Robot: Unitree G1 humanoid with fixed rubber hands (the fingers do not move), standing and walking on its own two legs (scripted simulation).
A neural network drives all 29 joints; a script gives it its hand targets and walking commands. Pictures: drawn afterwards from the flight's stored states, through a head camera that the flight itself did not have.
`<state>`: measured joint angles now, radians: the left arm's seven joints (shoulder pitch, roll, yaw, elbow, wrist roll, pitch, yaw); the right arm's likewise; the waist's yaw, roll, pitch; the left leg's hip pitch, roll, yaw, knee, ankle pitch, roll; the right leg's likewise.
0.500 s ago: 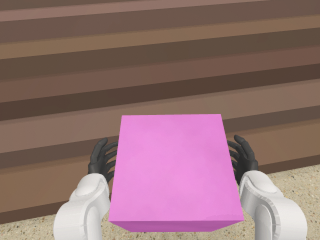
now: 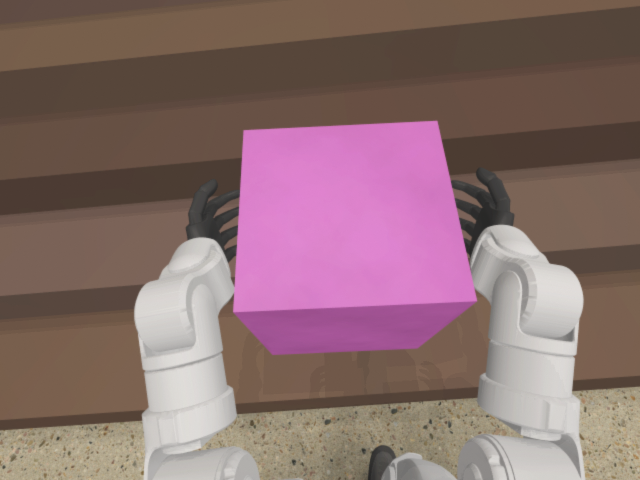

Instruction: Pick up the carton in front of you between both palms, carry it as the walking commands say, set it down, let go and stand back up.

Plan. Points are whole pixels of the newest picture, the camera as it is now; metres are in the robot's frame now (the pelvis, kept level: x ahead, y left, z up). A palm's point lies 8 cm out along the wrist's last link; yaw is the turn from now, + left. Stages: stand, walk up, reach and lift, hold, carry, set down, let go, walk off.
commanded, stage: carry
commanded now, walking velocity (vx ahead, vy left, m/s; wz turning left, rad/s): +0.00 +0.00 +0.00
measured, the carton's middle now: (342, 255) +0.38 +0.01 +0.04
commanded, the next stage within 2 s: none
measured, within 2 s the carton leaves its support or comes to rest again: neither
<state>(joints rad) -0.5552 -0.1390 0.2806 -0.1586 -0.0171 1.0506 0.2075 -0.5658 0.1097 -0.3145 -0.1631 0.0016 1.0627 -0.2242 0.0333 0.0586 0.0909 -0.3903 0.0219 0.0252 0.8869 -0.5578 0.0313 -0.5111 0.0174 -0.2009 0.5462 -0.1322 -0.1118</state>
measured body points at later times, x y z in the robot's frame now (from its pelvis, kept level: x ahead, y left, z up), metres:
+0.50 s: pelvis +0.08 +0.03 +0.01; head +0.06 +0.04 +0.46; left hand +0.40 +0.20 +0.12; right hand +0.40 -0.11 +0.12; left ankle -0.01 +0.11 -0.72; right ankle +0.10 -0.07 -0.72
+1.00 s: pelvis +0.04 +0.04 +0.01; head +0.02 +0.04 +0.46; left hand +0.36 +0.20 +0.11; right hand +0.37 -0.12 +0.11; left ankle -0.01 +0.11 -0.72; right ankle +0.10 -0.07 -0.72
